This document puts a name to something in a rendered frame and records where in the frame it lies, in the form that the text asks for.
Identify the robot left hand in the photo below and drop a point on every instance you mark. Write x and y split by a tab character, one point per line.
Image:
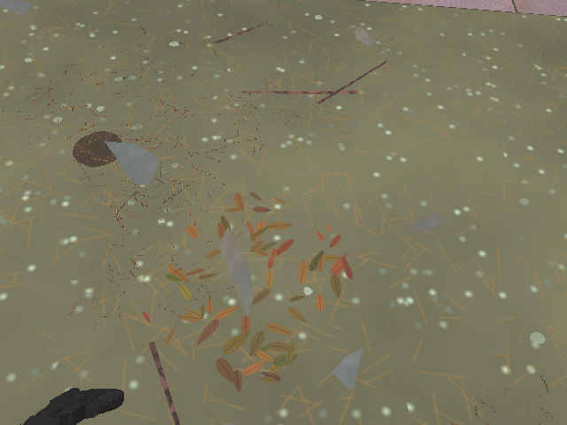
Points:
74	405

